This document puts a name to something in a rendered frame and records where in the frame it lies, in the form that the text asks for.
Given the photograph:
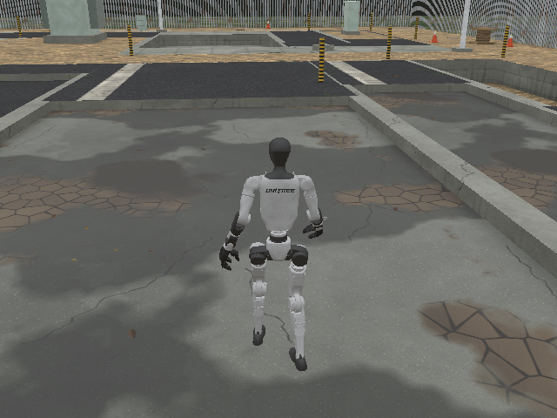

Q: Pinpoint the robot left forearm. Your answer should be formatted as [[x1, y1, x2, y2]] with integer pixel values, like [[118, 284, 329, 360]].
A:
[[223, 211, 245, 251]]

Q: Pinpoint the robot left shin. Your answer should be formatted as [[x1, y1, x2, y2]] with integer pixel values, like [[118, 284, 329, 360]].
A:
[[252, 282, 265, 334]]

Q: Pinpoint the robot left upper arm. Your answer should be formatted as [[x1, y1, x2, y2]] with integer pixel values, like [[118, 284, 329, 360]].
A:
[[237, 175, 262, 225]]

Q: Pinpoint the robot right forearm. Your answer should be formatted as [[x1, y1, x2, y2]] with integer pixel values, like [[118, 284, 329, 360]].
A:
[[311, 208, 323, 231]]

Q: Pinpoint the robot right upper arm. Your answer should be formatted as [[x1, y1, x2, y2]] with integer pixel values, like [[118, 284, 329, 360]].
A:
[[297, 175, 320, 221]]

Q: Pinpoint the left robot hand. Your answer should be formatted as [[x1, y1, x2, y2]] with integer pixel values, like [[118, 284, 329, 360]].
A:
[[219, 246, 239, 271]]

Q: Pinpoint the robot right thigh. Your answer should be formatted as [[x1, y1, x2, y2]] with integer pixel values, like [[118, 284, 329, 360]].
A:
[[288, 245, 308, 313]]

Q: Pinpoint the right robot hand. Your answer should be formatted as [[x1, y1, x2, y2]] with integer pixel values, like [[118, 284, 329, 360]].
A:
[[303, 224, 323, 239]]

